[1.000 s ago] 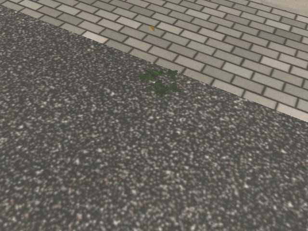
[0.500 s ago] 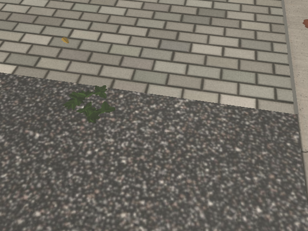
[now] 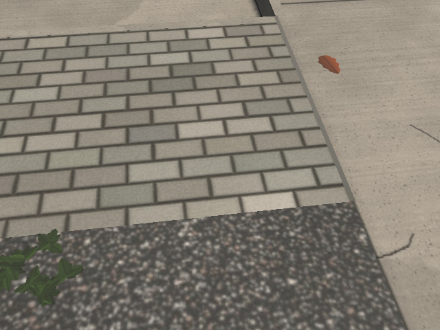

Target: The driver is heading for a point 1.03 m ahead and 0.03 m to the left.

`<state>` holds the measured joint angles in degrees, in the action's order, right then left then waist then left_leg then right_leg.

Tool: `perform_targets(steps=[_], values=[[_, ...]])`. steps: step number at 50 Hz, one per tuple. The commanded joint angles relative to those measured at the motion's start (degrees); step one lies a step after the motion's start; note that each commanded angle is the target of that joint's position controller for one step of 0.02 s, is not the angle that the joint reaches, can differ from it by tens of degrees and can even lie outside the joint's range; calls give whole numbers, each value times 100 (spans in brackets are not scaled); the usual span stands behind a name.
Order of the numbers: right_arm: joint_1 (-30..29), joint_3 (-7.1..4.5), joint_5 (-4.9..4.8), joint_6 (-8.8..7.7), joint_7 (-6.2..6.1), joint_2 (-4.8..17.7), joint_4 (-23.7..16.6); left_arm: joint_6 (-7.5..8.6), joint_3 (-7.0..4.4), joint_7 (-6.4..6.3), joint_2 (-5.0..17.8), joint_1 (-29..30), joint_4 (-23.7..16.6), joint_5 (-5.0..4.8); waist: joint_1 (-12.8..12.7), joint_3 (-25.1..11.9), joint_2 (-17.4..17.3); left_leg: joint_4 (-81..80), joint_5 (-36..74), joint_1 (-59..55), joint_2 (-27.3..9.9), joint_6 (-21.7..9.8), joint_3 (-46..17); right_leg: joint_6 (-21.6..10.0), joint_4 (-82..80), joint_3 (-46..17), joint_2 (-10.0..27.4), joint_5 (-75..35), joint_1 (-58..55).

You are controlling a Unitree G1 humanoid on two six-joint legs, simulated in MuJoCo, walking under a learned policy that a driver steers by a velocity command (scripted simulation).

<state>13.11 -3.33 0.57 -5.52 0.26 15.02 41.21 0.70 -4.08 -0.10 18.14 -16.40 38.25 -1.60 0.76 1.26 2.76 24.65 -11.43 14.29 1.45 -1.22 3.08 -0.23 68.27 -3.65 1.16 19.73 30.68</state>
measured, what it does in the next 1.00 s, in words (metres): walks ahead: right foot, then left foot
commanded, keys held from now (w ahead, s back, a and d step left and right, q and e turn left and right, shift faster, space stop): w+e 0.22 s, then w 0.42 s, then w+q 0.36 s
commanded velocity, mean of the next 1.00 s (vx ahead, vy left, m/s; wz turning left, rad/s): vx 0.50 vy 0.00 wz -0.16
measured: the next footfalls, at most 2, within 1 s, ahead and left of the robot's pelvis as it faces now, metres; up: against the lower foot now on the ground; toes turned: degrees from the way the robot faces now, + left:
right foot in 0.32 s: +0.32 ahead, -0.18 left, +0.00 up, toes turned -13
left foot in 0.86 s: +0.69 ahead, -0.03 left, +0.00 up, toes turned -9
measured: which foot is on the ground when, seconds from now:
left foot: down 0.00-0.32, up 0.34-0.84, down 0.86-1.00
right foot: up 0.00-0.30, down 0.32-0.86, up 0.88-1.00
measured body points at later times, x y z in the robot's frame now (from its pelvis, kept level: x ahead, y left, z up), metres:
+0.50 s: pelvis +0.27 -0.09 +0.00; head +0.30 -0.11 +0.45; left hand +0.46 +0.14 -0.09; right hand +0.31 -0.39 -0.12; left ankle +0.27 +0.08 -0.65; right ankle +0.28 -0.17 -0.74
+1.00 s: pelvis +0.57 -0.09 -0.01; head +0.61 -0.09 +0.44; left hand +0.70 +0.17 -0.12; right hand +0.67 -0.38 -0.11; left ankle +0.65 -0.03 -0.74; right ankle +0.44 -0.21 -0.65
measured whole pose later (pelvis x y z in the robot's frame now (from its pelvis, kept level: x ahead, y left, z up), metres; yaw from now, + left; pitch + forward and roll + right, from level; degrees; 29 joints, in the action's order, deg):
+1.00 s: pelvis +0.57 -0.09 -0.01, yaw -6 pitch +2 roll +0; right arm 11.9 -3.0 -0.7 -3.9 2.4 17.0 42.3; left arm 5.4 -2.2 0.1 16.8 -15.6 42.9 -0.2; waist 0.3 2.5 0.5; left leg 28.9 -8.7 21.9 5.4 -5.2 -0.2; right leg -0.6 67.1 -2.4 0.1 22.4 20.9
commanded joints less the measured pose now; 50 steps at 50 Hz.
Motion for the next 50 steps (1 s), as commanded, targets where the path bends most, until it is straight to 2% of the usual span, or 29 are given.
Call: perform_targets(steps=[1, 5, 8, 12, 14, 15, 16, 17, 18, 19, 20, 21, 22, 23, 26, 29, 32, 35, 38, 40, 41, 43, 44, 45, 46, 47, 48, 49, 50], values=[[-23, -184, -20, -101, -22, 713, -168, 30, -76, 28, 239, 260, -581, 12, 37, 51, -853, -1494, 528, -693, -1606, -967, -1314, 85, -308, -217, 479, -379, 1083], [-6, -250, -22, -74, -33, 957, 22, 59, -18, 103, 161, 649, -654, 31, 118, 55, -668, -1563, 1297, -947, -1574, -937, -495, 135, -1430, -93, 526, -1416, 1107], [163, -268, -73, -12, -55, 1096, 168, 122, 39, 216, 64, 1232, -782, 28, 340, 198, -611, -1550, 1430, -1069, -1508, -783, 32, 41, -2404, 225, 431, -2054, 817], [460, -328, -199, 99, -41, 1307, 368, 124, 30, 333, 116, 1682, -1011, 9, 401, 353, -617, -1331, 2034, -1612, -1735, -663, 306, -229, -3091, 493, 277, -1601, 602], [509, -366, -262, 158, -48, 1475, 431, 112, -62, 331, 280, 1436, -1029, 64, 125, 97, -761, -666, 3901, -1820, -1779, -597, 468, -482, -3280, 746, -83, -976, -89], [473, -366, -280, 194, -59, 1525, 451, 96, -176, 309, 468, 848, -895, 86, -274, -258, -765, 136, 4703, -1752, -1696, -509, 626, -652, -3517, 869, -314, -971, -951], [504, -296, -261, 200, -76, 1389, 464, 72, -340, 238, 739, -107, -611, 70, -764, -745, -638, 1264, 4687, -1147, -1498, -352, 810, -841, -3802, 870, -501, -1386, -2437], [607, -123, -33, 157, -75, 980, 327, 16, -475, 117, 1228, -1011, -424, 60, -1017, -1411, 203, 3145, 2085, 417, -1197, -110, 853, -1179, -3623, -634, 573, -1772, -4302], [1187, 80, 12, 22, 10, 438, 128, 81, -448, 128, 1645, -757, -503, 54, -336, -2242, 1295, 4898, -2324, 2292, -154, 159, 60, -2205, -4481, -3827, 1934, -584, -5481], [517, -72, -228, -90, 63, 1093, 170, 150, -319, 171, 1075, -841, -533, 63, -810, -2265, 463, 5366, -2127, 2769, -328, 130, -751, -2084, -4937, -3900, 1953, -181, -5308], [19, -97, -368, -142, 79, 1163, -29, 216, -249, 186, 912, -576, -455, 91, -765, -1333, 407, 5262, -1653, 3136, -541, 57, -639, -1842, -4995, -2950, 1742, -644, -4603], [-97, -64, -283, -161, 34, 1058, -10, 251, -194, 183, 763, -225, -433, 77, -528, -873, -3, 4841, -1154, 2954, -800, 29, -615, -1641, -5020, -2261, 1479, -1250, -3783], [-97, -83, -161, -144, 5, 1043, 35, 272, -141, 182, 602, 82, -447, 119, -319, -590, -26, 4466, -855, 2644, -942, 62, -605, -1536, -5128, -1774, 1273, -1829, -3107], [86, -91, -143, -81, 17, 1018, 96, 301, -87, 176, 461, 249, -481, 177, -121, -528, 52, 4315, -625, 2288, -1041, 83, -660, -1500, -5309, -1502, 1129, -2116, -2696], [246, -51, -94, 91, 17, 766, 188, 419, -93, 148, 489, 291, -339, 150, 58, -386, 12, 3822, -239, 2094, -1051, 270, -585, -1595, -5736, -1034, 1060, -2529, -2185], [-305, -7, -38, 121, 9, 636, 25, 436, -108, 72, 573, 125, -145, 153, -69, -71, -43, 2858, 693, 2445, -1031, 414, -566, -1484, -5921, -584, 906, -2658, -2148], [-861, 55, -72, 53, 83, 497, -89, 406, -114, 23, 644, -75, 21, 132, -296, 90, -8, 1642, 1708, 2223, -835, 379, -441, -1258, -5965, -215, 724, -2367, -2150], [-1254, 94, -164, 26, 186, 478, -185, 403, -142, 21, 748, -342, 241, 122, -493, 252, 33, 1026, 2065, 2167, -695, 245, -361, -1194, -6008, -80, 932, -1988, -2504], [-1500, 88, -183, 21, 298, 540, -351, 351, -176, 5, 775, -496, 454, 110, -533, 358, -6, 721, 1559, 2498, -601, -27, -430, -1090, -5761, 22, 1243, -2322, -3271], [-1414, 60, -171, 21, 360, 612, -406, 290, -209, -35, 838, -437, 508, 104, -419, 252, 54, 640, 1006, 2364, -448, -224, -359, -947, -5404, 170, 1348, -3207, -3651], [-1173, 12, -154, 31, 364, 708, -375, 260, -224, -62, 895, -348, 494, 121, -271, 47, 154, 652, 745, 1969, -275, -327, -211, -847, -5047, 280, 1313, -4204, -3743], [98, -226, -122, 68, 300, 1104, -67, 166, -193, -144, 872, -202, 412, 159, 390, -809, 92, 534, 816, 93, 169, -614, 69, -524, -3218, 749, 930, -5650, -3383], [912, -366, -132, 112, 234, 1589, 22, 194, -82, -198, 652, -484, 260, 308, 555, -1521, -662, 749, 1231, -1742, -810, -1047, -1358, -271, -1394, 911, 653, -3887, -1950], [1054, -401, -200, 91, 270, 1811, 56, 336, 122, -71, 12, -1127, 173, 339, 119, -2133, -1935, -68, -324, -3515, -1967, -2117, -4465, 110, 394, 438, -569, 956, 400], [1146, -276, -233, 96, 259, 1275, 19, 504, 43, 11, 530, -553, 185, 143, 526, -2131, -1305, -651, -1207, -3670, -1926, -1939, -4859, 17, 898, -368, -365, 1170, 1055], [812, -239, -185, 98, 218, 1148, -56, 616, -2, 61, 719, 62, -48, -32, 558, -1313, -1022, -772, -1017, -3015, -1791, -1712, -4115, -68, 831, -332, -113, 671, 1420], [516, -222, -149, 103, 191, 1108, -142, 685, 26, 40, 670, 381, -128, 25, 431, -858, -436, -825, -458, -2232, -1593, -1595, -3579, -107, 485, -256, 107, 287, 1317], [256, -194, -115, 110, 168, 1013, -212, 707, -1, 7, 663, 488, -164, 154, 231, -537, -246, -904, 225, -1523, -1434, -1563, -3166, -65, 12, -230, 263, 41, 1062], [121, -154, -50, 108, 141, 918, -292, 674, -23, -5, 654, 411, -182, 213, 41, -490, -388, -1010, 737, -1090, -1276, -1557, -2922, -24, -219, -263, 357, -101, 689]])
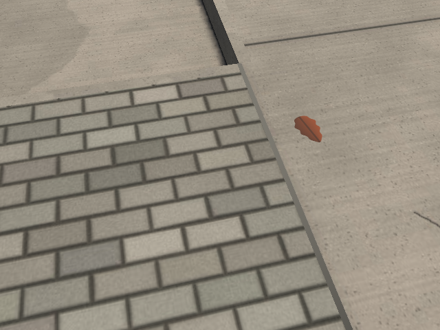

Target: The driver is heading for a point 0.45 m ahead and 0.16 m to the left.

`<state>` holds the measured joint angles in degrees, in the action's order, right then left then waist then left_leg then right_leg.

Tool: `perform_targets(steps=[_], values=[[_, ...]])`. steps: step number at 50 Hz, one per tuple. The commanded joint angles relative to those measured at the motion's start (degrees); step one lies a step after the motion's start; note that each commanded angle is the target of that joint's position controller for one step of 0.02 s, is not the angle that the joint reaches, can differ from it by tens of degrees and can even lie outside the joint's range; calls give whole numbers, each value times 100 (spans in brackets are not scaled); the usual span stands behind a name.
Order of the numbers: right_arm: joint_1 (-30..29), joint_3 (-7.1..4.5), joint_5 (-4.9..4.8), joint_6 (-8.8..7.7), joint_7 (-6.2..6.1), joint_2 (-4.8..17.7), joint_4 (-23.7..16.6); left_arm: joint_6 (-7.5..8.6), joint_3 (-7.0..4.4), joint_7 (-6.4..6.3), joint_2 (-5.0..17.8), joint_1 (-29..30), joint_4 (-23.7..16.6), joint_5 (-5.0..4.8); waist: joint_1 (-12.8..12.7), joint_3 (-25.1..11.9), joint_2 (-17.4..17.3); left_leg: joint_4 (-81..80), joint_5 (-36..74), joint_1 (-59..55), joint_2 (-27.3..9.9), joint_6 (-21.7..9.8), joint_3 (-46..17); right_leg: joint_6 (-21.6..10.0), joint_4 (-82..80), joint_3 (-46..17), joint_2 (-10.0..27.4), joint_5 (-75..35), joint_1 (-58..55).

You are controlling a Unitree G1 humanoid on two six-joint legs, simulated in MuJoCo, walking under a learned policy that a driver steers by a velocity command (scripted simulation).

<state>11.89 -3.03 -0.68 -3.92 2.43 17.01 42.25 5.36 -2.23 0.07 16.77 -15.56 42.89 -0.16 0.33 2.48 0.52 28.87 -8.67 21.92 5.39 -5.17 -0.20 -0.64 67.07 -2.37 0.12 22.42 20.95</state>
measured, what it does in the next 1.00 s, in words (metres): walks ahead, turning left: right foot, then left foot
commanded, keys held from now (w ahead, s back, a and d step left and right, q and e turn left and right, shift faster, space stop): w+q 0.54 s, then no key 0.46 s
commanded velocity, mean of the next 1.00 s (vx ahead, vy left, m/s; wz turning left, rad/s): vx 0.37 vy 0.00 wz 0.41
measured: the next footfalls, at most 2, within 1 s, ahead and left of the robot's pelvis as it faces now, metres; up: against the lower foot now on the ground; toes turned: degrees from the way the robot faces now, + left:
right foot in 0.34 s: +0.38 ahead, -0.12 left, +0.00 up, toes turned +16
left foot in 0.80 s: +0.52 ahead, +0.19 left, +0.00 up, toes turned +24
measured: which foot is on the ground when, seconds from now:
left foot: down 0.00-0.36, up 0.38-0.78, down 0.80-1.00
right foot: up 0.00-0.32, down 0.34-0.82, up 0.84-1.00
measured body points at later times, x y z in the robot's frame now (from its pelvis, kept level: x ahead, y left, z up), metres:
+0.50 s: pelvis +0.28 -0.04 +0.01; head +0.31 -0.04 +0.46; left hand +0.35 +0.26 -0.08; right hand +0.45 -0.29 -0.11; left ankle +0.18 +0.07 -0.64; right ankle +0.35 -0.13 -0.73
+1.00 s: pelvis +0.44 +0.05 +0.00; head +0.47 +0.08 +0.45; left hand +0.42 +0.35 -0.13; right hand +0.71 -0.09 -0.09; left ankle +0.48 +0.17 -0.73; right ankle +0.48 -0.10 -0.69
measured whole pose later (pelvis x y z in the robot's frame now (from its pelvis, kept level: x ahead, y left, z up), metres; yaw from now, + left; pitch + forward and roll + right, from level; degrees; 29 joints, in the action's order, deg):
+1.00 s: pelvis +0.44 +0.05 +0.00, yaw +25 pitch +1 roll +0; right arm 6.0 -1.4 1.3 -0.5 1.2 13.1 39.1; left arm -0.3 -2.1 -1.1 17.1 -10.4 48.2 -0.2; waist -0.9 3.1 1.4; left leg 27.0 -6.0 22.4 2.6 -3.1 0.3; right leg 4.6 52.5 -1.6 3.9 29.2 23.4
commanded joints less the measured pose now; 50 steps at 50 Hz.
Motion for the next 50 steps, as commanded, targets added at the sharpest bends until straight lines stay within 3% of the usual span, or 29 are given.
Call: perform_targets(steps=[1, 4, 8, 12, 15, 16, 17, 18, 19, 20, 21, 22, 23, 24, 26, 29, 31, 34, 37, 39, 40, 41, 42, 43, 44, 45, 46, 48, 50], values=[[170, -179, 70, -43, -91, 683, -443, 162, -211, -26, 743, 224, -653, 94, -24, -569, -281, -1528, 725, -1620, -1580, -1193, -2440, 89, -325, -369, 486, -393, 1512], [236, -223, 16, -40, -183, 810, -429, 24, -152, -60, 531, 307, -698, 124, -83, -371, -321, -1680, 1227, -962, -1410, -1208, -1923, 353, -1147, -162, 471, -682, 1418], [503, -281, -51, 32, -295, 950, -329, 48, -55, -36, 302, 1166, -875, 103, 233, -233, -427, -1599, 849, -521, -984, -824, -1468, 507, -2847, -82, 187, -2311, 929], [885, -293, -103, 133, -334, 937, -206, 136, -99, 51, 434, 1689, -1000, -11, 419, -264, -531, -1217, 343, -865, -1108, -676, -1920, 467, -3674, -202, -48, -2607, 573], [843, -309, -79, 187, -352, 911, -232, 207, -209, 87, 644, 1494, -965, -45, 215, -311, -731, -697, 283, -1298, -1277, -527, -2431, 239, -3989, -296, -53, -1988, 223], [753, -290, -70, 201, -347, 830, -268, 231, -265, 72, 709, 1129, -865, -43, -8, -412, -767, -408, 387, -1243, -1177, -423, -2433, 95, -4209, -212, -43, -1955, -290], [728, -216, -38, 186, -327, 615, -323, 256, -350, 32, 880, 579, -772, 18, -288, -819, -674, 322, 503, -1008, -910, -244, -2212, -137, -4249, -360, 240, -1868, -1260], [820, -86, 65, 160, -309, 245, -432, 250, -436, -20, 1200, -280, -702, 89, -589, -1624, 63, 1944, -517, -299, -505, -19, -1654, -503, -4174, -1369, 1274, -1489, -2706], [1532, -15, -125, 111, -305, 87, -627, 153, -528, 27, 1545, -620, -479, 116, -224, -2105, 2034, 3558, -2609, 1615, 76, 267, -993, -1350, -4759, -3997, 2355, -5, -4071], [1421, -129, -168, 122, -330, 694, -450, 130, -415, 54, 981, -429, -591, 10, -355, -1564, 1250, 4255, -2343, 2228, -411, 359, -1103, -1231, -4984, -4138, 2327, 1036, -3726], [829, -209, -121, 153, -325, 933, -520, 100, -338, 30, 706, -239, -618, 0, -497, -906, 718, 4417, -1797, 2356, -564, 407, -966, -1007, -5027, -3222, 2077, 695, -3104], [573, -212, -65, 177, -329, 854, -568, 78, -292, 27, 625, -3, -627, 52, -409, -574, 328, 4344, -1389, 2180, -741, 461, -825, -905, -5109, -2519, 1833, -143, -2506], [396, -227, -24, 176, -306, 780, -641, 62, -258, 22, 508, 145, -569, 67, -331, -310, 315, 4117, -1129, 2116, -883, 494, -809, -896, -5226, -2022, 1630, -761, -2102], [422, -229, -62, 196, -265, 678, -674, 70, -234, 8, 460, 212, -531, 100, -215, -246, 506, 3991, -968, 1887, -1023, 503, -768, -846, -5356, -1609, 1486, -1104, -1805], [423, -198, -108, 254, -228, 466, -712, 109, -242, 9, 429, 232, -430, 60, -156, -192, 623, 3804, -841, 1799, -1106, 548, -611, -908, -5584, -1074, 1379, -1490, -1582], [74, -140, -15, 280, -231, 283, -887, 125, -306, 8, 639, 224, -244, 63, -115, -7, 374, 3067, -567, 1897, -1079, 682, -549, -1085, -5649, -493, 1430, -3166, -1443], [-37, -82, 35, 241, -200, 169, -906, 61, -327, -9, 744, 326, -156, 41, -86, -119, 348, 2249, -68, 1541, -995, 709, -355, -1036, -5484, 69, 1271, -4266, -1408], [-493, -25, 33, 153, -87, 77, -963, -32, -330, -48, 860, 171, 30, -32, -275, -277, 378, 1064, 884, 826, -782, 625, -41, -898, -5354, 510, 1117, -4590, -1415], [-679, -83, 47, 128, -6, 244, -1065, -98, -357, -54, 1004, 36, 217, -139, -229, -386, 469, 438, 756, 496, -655, 397, -54, -787, -4948, 410, 1299, -4609, -1822], [-173, -194, 114, 117, -25, 457, -916, -133, -368, -75, 1049, 184, 261, -209, 148, -648, 442, -192, 987, -343, -446, 147, 75, -584, -4183, 476, 1186, -4949, -1873], [212, -295, 150, 122, -87, 714, -796, -127, -317, -71, 901, 26, 313, -171, 313, -905, 215, -480, 1813, -1156, -431, -19, 65, -372, -3432, 650, 914, -4697, -1627], [739, -369, 253, 155, -187, 1150, -766, -90, -187, -68, 615, -80, 171, 59, 425, -1592, -510, -5, 4575, -2630, -1519, -392, -1042, -49, -2036, 846, 556, -2728, -614], [447, -212, 342, 188, -221, 1051, -864, -105, 43, 43, 125, -979, 266, 159, -74, -2475, -1518, 216, 6079, -3924, -2977, -1607, -2729, 315, -392, 351, 21, 1792, 678], [487, -129, 207, 236, -163, 601, -838, -199, -73, 79, 621, -881, 480, 21, 203, -2835, -908, -41, 4820, -3501, -2752, -1604, -2701, 358, -128, -333, 240, 1882, 580], [139, -77, 134, 242, -118, 479, -815, -279, -123, 77, 779, -339, 326, -120, 180, -1997, -723, -277, 3986, -2958, -2381, -1333, -2154, 392, -133, -204, 362, 1678, 946], [-178, -59, 99, 244, -108, 414, -754, -357, -112, 7, 677, -60, 305, -101, 83, -1473, -449, -492, 3160, -2351, -2135, -1081, -1909, 417, -405, -128, 467, 1407, 1084], [-417, -45, 103, 251, -110, 404, -742, -458, -133, -68, 684, 29, 321, -32, -27, -1127, -434, -722, 2554, -1671, -2015, -948, -1723, 477, -714, -135, 542, 1143, 875], [-758, -111, 209, 279, -133, 546, -700, -612, -127, -161, 564, -214, 430, 0, -288, -910, -714, -1101, 1782, -587, -1745, -846, -1328, 575, -1274, 28, 448, 635, 30], [-863, -97, 233, 281, -172, 445, -626, -653, -93, -216, 416, -303, 522, 40, -306, -966, -798, -1194, 1264, -311, -1628, -833, -1104, 572, -1853, 94, 404, 283, -416]])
